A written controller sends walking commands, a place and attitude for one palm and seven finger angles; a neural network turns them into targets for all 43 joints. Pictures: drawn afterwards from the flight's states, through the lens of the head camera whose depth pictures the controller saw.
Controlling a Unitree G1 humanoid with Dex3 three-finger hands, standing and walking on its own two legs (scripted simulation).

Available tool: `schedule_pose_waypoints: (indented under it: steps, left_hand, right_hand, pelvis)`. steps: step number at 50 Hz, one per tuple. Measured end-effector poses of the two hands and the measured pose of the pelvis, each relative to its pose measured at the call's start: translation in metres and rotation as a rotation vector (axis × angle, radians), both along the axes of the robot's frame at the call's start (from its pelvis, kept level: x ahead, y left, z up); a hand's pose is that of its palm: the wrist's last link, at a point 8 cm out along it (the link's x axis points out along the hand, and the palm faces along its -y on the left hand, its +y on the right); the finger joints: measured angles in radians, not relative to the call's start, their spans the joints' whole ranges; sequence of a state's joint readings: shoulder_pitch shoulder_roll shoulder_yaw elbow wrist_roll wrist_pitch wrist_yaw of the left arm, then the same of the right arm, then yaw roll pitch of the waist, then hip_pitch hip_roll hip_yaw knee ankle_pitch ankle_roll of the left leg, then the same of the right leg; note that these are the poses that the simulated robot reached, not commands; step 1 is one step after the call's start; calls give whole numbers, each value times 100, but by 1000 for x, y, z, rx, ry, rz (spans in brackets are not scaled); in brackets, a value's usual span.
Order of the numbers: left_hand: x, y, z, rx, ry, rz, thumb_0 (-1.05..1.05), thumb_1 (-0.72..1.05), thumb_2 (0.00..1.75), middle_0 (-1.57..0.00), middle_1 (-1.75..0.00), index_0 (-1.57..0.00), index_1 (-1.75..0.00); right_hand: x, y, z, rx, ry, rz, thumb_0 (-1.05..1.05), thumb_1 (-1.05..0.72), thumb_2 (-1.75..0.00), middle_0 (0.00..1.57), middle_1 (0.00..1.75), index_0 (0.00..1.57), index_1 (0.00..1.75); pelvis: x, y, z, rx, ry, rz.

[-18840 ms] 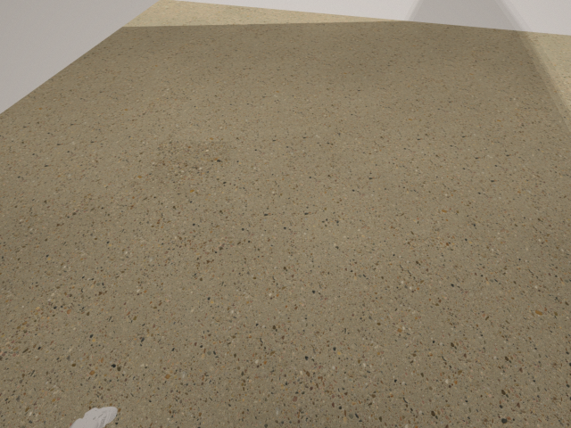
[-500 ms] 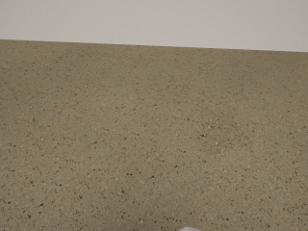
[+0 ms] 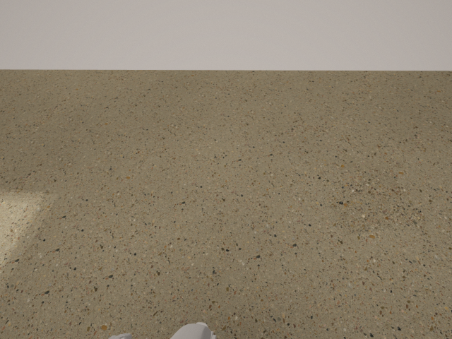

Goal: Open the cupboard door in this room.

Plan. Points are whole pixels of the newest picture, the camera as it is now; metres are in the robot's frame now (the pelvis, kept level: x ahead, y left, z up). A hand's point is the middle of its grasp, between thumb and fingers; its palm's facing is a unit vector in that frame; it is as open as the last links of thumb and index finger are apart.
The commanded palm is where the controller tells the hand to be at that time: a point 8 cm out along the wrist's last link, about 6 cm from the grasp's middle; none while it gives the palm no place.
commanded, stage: turn or walk to find it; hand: left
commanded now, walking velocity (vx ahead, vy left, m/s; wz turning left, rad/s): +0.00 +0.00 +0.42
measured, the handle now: out of the picture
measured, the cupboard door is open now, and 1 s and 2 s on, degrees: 0 0 0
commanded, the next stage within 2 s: none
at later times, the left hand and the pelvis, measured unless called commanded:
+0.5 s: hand out of the picture -0.07 +0.27 -0.18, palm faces +0.27 -0.93 -0.24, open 7.4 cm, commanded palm none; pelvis -0.03 +0.05 +0.00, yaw +13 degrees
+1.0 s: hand out of the picture -0.03 +0.21 -0.15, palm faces +0.40 -0.87 -0.27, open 7.4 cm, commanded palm none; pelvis -0.04 +0.00 +0.00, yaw +25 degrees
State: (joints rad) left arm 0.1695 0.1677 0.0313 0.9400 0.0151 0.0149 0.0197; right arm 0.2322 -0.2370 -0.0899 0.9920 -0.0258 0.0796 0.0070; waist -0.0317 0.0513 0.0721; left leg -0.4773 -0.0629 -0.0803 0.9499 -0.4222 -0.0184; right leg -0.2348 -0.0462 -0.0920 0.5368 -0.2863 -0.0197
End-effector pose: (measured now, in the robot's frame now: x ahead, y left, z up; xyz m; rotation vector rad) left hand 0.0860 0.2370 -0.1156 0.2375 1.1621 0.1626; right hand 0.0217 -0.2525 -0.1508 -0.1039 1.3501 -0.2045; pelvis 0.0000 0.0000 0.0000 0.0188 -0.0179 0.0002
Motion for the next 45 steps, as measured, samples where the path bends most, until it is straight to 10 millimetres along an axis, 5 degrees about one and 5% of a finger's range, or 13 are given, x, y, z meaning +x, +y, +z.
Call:
schedule_pose_waypoints:
  steps: [11, 22, 33, 41, 45]
  left_hand:
    - [-81, 3, -9, -31, 100, 151, 0, 90, 90, -20, -30, -21, -30]
    - [-167, 63, -40, -63, 236, 314, 0, 90, 90, -20, -30, -20, -30]
    - [-148, 84, -18, -43, 105, 357, 0, 90, 90, -20, -30, -20, -30]
    - [-115, 61, -6, -14, 1, 355, 0, 90, 90, -20, -30, -20, -30]
    - [-114, 41, -4, 15, -38, 366, 0, 90, 90, -20, -30, -20, -30]
  right_hand:
    - [15, -3, 10, -33, 47, 134, 1, -91, -89, 20, 30, 20, 30]
    - [83, 66, 31, -95, -137, 327, 1, -91, -89, 20, 30, 20, 30]
    - [83, 97, 36, -52, -142, 395, 1, -90, -89, 20, 30, 20, 30]
    - [61, 69, 14, -16, -52, 395, 1, -90, -89, 20, 30, 20, 30]
    - [59, 46, -3, 1, -12, 401, 1, -90, -89, 20, 30, 20, 30]
  pelvis:
    - [-13, 2, 4, 4, 7, 111]
    - [-32, 45, -5, -28, 7, 198]
    - [-39, 52, 8, -42, 5, 285]
    - [-38, 29, 3, -24, 18, 352]
    - [-36, 11, -6, -14, 22, 389]
